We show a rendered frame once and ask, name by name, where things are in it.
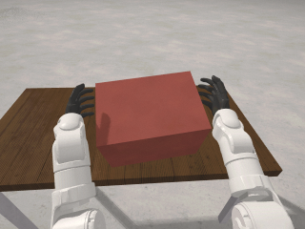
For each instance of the robot left upper arm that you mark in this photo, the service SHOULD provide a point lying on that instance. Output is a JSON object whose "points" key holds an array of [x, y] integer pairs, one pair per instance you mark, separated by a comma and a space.
{"points": [[90, 218]]}

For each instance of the robot right upper arm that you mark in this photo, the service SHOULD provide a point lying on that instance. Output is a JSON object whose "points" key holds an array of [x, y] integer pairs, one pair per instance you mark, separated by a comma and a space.
{"points": [[260, 215]]}

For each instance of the table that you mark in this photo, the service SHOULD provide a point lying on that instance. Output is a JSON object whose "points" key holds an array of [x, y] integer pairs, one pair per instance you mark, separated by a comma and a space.
{"points": [[27, 136]]}

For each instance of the left robot hand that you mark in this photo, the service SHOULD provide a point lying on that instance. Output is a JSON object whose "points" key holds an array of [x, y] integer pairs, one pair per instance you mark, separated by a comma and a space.
{"points": [[74, 105]]}

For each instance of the carton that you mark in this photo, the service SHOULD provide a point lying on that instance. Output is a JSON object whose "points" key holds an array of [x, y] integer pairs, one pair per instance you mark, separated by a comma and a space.
{"points": [[149, 118]]}

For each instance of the right robot hand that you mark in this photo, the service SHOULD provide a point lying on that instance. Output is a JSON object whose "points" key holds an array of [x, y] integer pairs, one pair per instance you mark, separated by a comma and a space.
{"points": [[219, 96]]}

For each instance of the robot right forearm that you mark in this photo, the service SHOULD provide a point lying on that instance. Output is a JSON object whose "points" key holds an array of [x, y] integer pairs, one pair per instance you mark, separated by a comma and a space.
{"points": [[246, 178]]}

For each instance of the robot left forearm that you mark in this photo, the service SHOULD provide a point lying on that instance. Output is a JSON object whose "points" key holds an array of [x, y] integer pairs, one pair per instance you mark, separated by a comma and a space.
{"points": [[71, 166]]}

